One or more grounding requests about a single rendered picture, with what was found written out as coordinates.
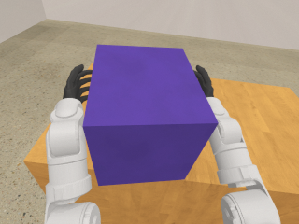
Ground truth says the robot left forearm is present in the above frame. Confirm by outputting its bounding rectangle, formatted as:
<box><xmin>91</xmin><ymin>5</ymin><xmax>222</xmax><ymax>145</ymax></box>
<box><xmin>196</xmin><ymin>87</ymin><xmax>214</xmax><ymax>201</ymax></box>
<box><xmin>44</xmin><ymin>98</ymin><xmax>92</xmax><ymax>224</ymax></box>

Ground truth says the pedestal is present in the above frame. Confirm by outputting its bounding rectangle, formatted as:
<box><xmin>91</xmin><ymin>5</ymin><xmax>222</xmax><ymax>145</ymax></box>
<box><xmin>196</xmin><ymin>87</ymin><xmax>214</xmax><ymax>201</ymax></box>
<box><xmin>23</xmin><ymin>63</ymin><xmax>299</xmax><ymax>224</ymax></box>

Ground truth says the right robot upper arm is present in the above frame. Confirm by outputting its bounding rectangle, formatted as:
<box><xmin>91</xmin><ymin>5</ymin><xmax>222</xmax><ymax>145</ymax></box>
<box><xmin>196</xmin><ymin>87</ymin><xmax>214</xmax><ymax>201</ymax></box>
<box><xmin>221</xmin><ymin>189</ymin><xmax>280</xmax><ymax>224</ymax></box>

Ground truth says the right robot hand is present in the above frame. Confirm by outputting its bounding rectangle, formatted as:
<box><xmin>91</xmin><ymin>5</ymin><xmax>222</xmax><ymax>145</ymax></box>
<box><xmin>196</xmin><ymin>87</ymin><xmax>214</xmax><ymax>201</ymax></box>
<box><xmin>193</xmin><ymin>65</ymin><xmax>214</xmax><ymax>98</ymax></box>

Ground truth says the carton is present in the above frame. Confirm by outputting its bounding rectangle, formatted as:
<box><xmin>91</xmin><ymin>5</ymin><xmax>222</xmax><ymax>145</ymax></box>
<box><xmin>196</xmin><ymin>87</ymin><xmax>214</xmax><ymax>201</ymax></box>
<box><xmin>82</xmin><ymin>44</ymin><xmax>219</xmax><ymax>186</ymax></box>

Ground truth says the left robot hand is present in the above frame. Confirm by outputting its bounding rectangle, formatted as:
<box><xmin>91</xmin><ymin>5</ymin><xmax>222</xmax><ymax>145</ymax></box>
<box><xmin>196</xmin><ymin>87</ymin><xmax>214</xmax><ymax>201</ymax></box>
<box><xmin>63</xmin><ymin>64</ymin><xmax>93</xmax><ymax>103</ymax></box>

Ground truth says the left robot upper arm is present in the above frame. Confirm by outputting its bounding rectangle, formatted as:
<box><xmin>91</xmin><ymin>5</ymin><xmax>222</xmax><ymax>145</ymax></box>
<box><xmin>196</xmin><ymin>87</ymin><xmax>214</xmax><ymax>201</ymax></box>
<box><xmin>46</xmin><ymin>202</ymin><xmax>101</xmax><ymax>224</ymax></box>

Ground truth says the robot right forearm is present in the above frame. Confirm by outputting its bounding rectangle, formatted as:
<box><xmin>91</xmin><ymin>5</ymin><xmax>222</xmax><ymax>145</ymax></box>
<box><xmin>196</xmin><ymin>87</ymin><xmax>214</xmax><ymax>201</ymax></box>
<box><xmin>207</xmin><ymin>97</ymin><xmax>281</xmax><ymax>224</ymax></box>

